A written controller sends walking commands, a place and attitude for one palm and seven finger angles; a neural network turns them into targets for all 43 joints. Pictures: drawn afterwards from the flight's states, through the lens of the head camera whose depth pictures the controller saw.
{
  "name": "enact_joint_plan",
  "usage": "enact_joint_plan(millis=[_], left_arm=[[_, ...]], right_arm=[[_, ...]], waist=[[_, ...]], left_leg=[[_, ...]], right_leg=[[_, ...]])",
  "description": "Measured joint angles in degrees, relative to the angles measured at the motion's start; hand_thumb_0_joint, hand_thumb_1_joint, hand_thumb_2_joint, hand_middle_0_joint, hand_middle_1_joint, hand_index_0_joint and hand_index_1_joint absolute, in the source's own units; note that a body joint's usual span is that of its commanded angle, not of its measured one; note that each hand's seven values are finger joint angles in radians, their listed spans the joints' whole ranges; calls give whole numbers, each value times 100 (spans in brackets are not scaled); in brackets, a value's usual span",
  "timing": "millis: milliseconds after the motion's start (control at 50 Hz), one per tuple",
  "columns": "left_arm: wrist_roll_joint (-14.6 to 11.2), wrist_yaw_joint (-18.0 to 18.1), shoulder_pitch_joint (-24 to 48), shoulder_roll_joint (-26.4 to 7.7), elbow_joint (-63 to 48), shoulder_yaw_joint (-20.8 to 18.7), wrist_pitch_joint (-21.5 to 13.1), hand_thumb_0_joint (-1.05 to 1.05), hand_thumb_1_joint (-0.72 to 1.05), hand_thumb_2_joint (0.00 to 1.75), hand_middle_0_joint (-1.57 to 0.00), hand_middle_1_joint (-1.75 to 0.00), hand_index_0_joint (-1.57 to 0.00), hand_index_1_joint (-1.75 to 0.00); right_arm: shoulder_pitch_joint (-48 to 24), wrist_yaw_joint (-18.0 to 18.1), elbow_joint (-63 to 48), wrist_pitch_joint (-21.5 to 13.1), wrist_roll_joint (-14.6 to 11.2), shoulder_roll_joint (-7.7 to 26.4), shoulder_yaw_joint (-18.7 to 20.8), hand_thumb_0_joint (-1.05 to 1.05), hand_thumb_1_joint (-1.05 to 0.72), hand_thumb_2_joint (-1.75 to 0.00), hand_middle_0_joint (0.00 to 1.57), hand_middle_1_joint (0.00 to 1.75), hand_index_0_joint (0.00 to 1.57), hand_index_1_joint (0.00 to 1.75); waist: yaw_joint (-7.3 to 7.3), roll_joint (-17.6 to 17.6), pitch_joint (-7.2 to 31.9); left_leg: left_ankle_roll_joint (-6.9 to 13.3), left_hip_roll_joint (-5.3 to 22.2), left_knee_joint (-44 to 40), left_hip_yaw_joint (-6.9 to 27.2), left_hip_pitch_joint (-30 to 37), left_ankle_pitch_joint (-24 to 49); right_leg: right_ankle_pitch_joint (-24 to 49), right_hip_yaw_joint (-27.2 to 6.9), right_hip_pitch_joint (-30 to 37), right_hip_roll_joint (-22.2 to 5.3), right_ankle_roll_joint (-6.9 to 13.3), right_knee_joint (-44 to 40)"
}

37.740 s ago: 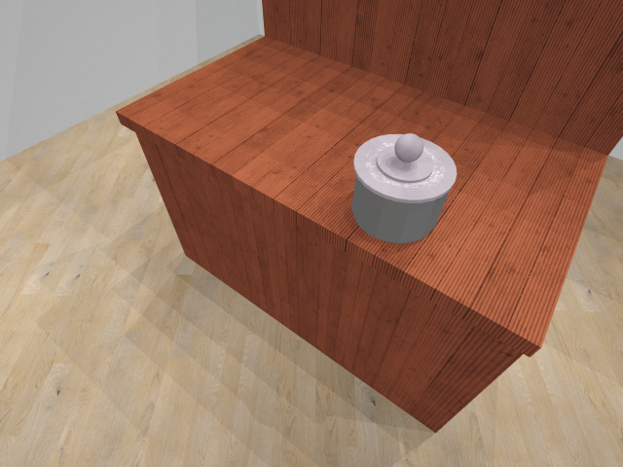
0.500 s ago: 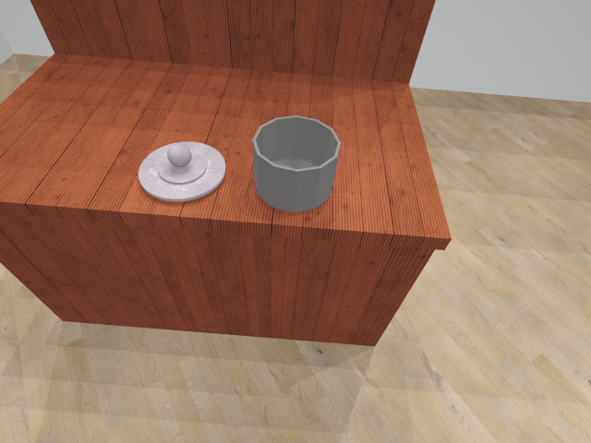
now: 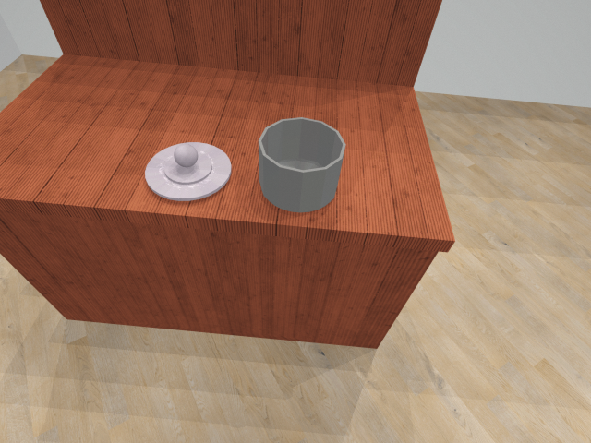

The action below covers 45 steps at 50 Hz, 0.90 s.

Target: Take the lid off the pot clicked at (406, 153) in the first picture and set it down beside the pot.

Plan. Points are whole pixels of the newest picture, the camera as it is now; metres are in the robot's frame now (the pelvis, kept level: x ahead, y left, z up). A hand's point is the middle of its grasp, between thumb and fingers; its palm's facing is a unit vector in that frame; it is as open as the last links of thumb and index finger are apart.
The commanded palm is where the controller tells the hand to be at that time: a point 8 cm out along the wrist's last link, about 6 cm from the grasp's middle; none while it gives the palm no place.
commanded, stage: let the arm hang, fingers relaxed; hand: left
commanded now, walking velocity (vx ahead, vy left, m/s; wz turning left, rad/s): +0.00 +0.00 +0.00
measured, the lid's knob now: (186, 155) +0.66 +0.27 -0.04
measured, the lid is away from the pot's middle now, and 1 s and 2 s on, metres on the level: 0.25 0.25 0.25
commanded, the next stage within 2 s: look to check the result in 0.24 s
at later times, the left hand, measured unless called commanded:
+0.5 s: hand out of the picture -0.01 +0.16 -0.18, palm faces +0.05 -0.99 -0.16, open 7.3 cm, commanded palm none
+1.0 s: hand out of the picture -0.02 +0.15 -0.18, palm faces +0.05 -0.99 -0.16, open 7.3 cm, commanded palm none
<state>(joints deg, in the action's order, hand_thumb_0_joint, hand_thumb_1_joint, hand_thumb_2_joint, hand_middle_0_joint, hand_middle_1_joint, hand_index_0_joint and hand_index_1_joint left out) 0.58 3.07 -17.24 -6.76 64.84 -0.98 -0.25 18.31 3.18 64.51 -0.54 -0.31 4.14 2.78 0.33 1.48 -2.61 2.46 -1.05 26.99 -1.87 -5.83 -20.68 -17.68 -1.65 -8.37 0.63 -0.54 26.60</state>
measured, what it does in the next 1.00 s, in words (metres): stands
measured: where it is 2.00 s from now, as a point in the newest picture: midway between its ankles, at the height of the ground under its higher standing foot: outside the picture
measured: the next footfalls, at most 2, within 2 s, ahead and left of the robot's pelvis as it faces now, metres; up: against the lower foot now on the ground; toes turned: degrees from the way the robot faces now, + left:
none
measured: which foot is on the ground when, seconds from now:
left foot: down 0.00-1.00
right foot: down 0.00-1.00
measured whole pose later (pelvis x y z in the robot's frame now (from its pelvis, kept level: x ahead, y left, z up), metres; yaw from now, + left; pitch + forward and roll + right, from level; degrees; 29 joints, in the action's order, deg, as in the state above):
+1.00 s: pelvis +0.00 -0.01 +0.00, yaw +0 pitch -1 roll -1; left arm 0.6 3.1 -17.4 -6.3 65.1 -1.1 -0.4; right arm 18.8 3.3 65.0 -0.6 -0.3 3.9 2.6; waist 0.4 0.8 -2.7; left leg 2.1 -1.0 26.3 -1.8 -5.6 -20.1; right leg -17.6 -1.5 -8.5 0.7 -0.2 26.7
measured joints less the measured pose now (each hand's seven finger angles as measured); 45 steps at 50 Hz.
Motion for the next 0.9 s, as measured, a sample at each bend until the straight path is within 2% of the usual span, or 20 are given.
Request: enact_joint_plan(millis=[900], left_arm=[[-1, 5, -4, 31, 12, -13, -9, 2, 93, 90, -20, -30, -20, -30]], right_arm=[[46, 9, 41, -5, 3, -23, -23, 0, -91, -90, 20, 30, 20, 30]], waist=[[6, -64, -1]], left_leg=[[-28, 0, -64, 10, 20, 49]], right_leg=[[5, 15, -12, -2, 26, 11]])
